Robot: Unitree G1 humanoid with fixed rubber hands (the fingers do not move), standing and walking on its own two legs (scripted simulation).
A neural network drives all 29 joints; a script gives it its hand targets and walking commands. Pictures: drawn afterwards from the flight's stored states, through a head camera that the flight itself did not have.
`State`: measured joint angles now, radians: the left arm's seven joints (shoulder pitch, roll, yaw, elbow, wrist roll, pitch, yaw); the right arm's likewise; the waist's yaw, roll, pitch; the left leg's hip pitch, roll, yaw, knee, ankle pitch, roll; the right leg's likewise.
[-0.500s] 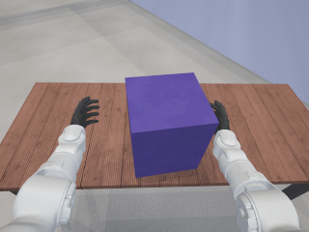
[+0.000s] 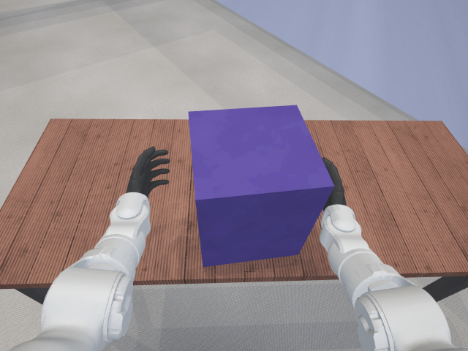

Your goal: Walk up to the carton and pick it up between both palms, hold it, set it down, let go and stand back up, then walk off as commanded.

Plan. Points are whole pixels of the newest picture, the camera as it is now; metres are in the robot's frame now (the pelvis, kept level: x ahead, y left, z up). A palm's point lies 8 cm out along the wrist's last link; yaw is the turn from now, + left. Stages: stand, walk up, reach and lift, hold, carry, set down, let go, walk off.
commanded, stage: reach and lift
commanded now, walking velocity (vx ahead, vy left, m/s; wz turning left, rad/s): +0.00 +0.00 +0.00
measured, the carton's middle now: (248, 189) +0.44 -0.05 +0.00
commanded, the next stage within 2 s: none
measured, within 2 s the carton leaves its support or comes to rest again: leaves its support in 1.58 s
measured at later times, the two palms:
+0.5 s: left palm (156, 194) +0.42 +0.12 +0.03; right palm (323, 203) +0.37 -0.18 +0.04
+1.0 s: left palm (156, 196) +0.42 +0.12 +0.03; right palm (322, 205) +0.37 -0.18 +0.04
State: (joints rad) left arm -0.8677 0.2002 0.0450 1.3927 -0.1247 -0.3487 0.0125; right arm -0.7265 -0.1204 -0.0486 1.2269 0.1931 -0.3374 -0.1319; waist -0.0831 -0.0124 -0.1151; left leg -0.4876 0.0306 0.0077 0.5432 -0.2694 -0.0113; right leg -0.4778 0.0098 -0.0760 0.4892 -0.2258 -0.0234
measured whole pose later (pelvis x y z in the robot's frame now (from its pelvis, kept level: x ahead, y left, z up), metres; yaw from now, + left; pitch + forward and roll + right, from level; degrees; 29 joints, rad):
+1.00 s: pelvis -0.01 +0.00 +0.00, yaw +0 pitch +13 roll -1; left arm -0.86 0.06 0.48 1.32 0.27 -0.37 0.03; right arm -0.70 0.06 -0.53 1.07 -0.38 -0.37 -0.12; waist -0.08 -0.01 -0.08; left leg -0.49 0.03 0.01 0.48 -0.22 -0.01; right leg -0.48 0.01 -0.08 0.42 -0.17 -0.02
